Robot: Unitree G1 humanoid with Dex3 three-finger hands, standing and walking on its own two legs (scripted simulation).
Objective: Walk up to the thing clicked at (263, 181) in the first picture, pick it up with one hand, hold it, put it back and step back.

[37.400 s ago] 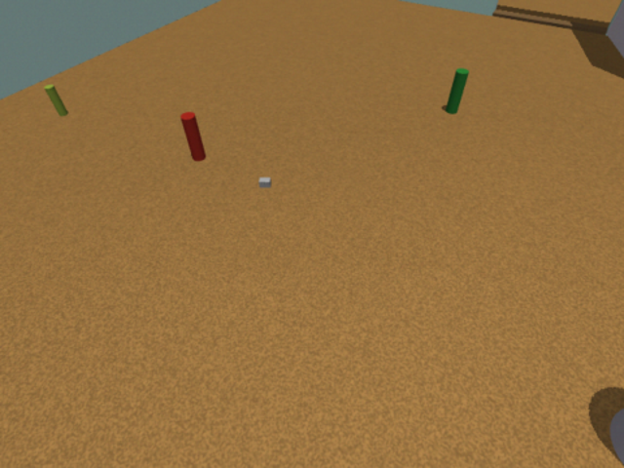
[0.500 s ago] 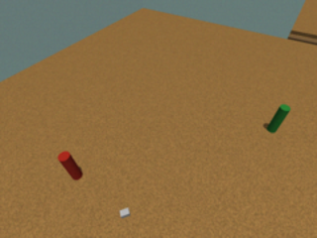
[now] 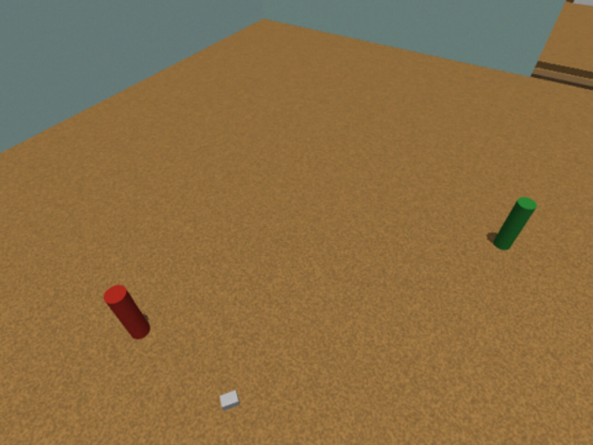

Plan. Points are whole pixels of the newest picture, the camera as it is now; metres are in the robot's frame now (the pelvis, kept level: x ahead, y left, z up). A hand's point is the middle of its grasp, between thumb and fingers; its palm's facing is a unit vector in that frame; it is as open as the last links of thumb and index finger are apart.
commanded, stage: stand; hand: left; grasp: from above
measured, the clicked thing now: (229, 400) +0.44 +0.24 -0.77
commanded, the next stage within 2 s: step back in 0.14 s
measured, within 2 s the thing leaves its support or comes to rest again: neither
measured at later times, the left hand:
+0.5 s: hand out of the picture +0.10 +0.31 -0.18, palm faces +0.00 -0.93 -0.37, open 7.4 cm
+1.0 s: hand out of the picture -0.03 +0.29 -0.15, palm faces -0.06 -0.91 -0.41, open 7.4 cm
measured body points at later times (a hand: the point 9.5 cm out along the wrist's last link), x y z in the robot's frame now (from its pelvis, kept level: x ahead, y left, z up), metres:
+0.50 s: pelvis -0.05 +0.04 -0.02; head +0.02 +0.07 +0.42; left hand +0.10 +0.36 -0.16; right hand +0.02 -0.28 -0.13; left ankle -0.05 +0.14 -0.75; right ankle -0.04 -0.11 -0.71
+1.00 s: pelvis -0.14 +0.03 -0.02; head -0.10 +0.01 +0.43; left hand -0.03 +0.33 -0.13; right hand -0.06 -0.28 -0.15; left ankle -0.14 +0.17 -0.68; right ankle -0.13 -0.08 -0.75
